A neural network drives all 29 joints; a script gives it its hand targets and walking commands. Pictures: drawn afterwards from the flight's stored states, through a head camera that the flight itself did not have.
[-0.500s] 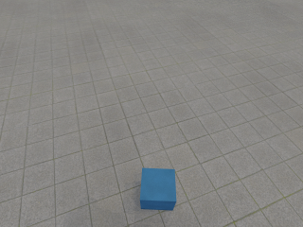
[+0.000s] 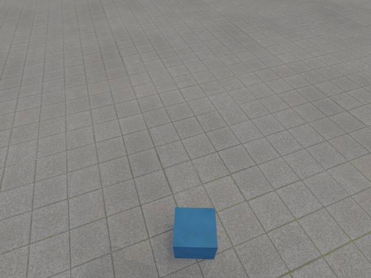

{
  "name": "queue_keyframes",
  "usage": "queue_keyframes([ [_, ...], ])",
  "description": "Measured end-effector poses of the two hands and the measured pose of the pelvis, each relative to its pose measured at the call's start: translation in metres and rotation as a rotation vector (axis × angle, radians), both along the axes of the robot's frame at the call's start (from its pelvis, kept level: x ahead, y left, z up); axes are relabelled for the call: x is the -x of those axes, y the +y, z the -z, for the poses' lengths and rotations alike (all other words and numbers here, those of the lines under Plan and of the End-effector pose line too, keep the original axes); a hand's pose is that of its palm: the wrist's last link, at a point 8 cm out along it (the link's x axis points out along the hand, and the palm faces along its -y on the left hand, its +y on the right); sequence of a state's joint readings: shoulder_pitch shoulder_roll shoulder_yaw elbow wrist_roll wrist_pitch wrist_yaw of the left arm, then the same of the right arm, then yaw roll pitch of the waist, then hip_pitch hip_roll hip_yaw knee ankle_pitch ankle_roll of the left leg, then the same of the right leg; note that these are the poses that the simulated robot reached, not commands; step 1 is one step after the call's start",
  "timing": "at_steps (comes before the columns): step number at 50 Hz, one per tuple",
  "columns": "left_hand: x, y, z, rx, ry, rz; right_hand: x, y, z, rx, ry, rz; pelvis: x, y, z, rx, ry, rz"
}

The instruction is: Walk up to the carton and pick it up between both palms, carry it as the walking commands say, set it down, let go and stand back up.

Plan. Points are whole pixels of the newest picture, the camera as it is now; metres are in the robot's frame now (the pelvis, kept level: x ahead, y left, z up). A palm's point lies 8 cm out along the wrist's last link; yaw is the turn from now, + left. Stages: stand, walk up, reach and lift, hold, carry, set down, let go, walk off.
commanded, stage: walk up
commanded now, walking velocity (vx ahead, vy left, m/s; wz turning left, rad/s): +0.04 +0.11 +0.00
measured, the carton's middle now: (194, 233) +0.44 -0.03 -0.68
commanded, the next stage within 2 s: stand in 1.22 s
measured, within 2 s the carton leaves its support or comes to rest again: neither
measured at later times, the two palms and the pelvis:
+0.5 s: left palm out of the picture +0.03 +0.23 -0.14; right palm out of the picture +0.00 -0.22 -0.15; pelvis +0.00 +0.00 +0.00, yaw +0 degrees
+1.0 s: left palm out of the picture -0.01 +0.25 -0.14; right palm out of the picture +0.03 -0.20 -0.14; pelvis -0.01 +0.02 +0.00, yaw +0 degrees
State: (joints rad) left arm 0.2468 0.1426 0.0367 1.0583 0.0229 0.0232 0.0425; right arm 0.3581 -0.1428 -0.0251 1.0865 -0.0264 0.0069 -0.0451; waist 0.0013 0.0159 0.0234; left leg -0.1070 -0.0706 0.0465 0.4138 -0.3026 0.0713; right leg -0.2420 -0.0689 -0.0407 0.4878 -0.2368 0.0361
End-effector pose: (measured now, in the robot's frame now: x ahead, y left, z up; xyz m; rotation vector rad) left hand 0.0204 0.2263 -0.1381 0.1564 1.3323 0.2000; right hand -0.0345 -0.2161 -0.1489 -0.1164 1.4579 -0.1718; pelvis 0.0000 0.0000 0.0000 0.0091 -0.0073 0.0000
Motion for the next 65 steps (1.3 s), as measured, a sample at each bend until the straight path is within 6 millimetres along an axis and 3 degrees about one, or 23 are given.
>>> queue_keyframes([
  [7, 0.001, 0.003, -0.001, -0.014, 0.007, 0.002, -0.001, -0.008, -0.001, 0.015, 0.004, -0.002, -0.002, -0.001, 0.001, 0.003, 0.006, 0.000],
  [16, 0.006, 0.018, 0.006, -0.026, 0.006, -0.011, -0.022, -0.016, -0.003, 0.057, -0.056, -0.030, 0.006, 0.005, 0.005, -0.004, 0.003, -0.003],
  [26, -0.007, 0.008, -0.002, -0.024, -0.026, 0.012, -0.032, -0.008, 0.001, 0.008, -0.070, -0.027, 0.000, 0.001, 0.002, 0.002, 0.009, -0.002],
  [32, 0.007, 0.022, 0.004, -0.035, -0.018, -0.018, -0.047, -0.015, -0.005, 0.054, -0.090, -0.075, 0.009, 0.010, 0.005, 0.002, 0.016, -0.014],
  [37, 0.021, 0.036, 0.017, 0.012, 0.045, 0.002, -0.053, -0.005, -0.015, 0.096, -0.173, -0.065, 0.013, 0.026, 0.007, 0.013, 0.002, 0.002],
  [44, 0.022, 0.034, 0.007, 0.039, 0.043, -0.001, -0.056, 0.023, -0.019, 0.032, -0.187, -0.063, 0.008, 0.027, -0.004, 0.015, 0.000, 0.004],
  [49, 0.027, 0.024, 0.002, 0.026, 0.053, -0.001, -0.063, 0.017, -0.013, 0.013, -0.201, -0.042, 0.008, 0.022, -0.004, 0.006, -0.009, 0.007],
  [55, 0.036, 0.013, -0.002, 0.031, 0.067, -0.010, -0.054, 0.009, -0.010, 0.008, -0.166, -0.039, 0.009, 0.016, -0.006, 0.010, -0.016, 0.004],
  [65, 0.046, 0.003, -0.001, 0.033, 0.081, -0.027, -0.024, 0.002, -0.008, 0.009, -0.086, -0.023, 0.012, 0.007, -0.007, 0.007, -0.023, 0.005],
])
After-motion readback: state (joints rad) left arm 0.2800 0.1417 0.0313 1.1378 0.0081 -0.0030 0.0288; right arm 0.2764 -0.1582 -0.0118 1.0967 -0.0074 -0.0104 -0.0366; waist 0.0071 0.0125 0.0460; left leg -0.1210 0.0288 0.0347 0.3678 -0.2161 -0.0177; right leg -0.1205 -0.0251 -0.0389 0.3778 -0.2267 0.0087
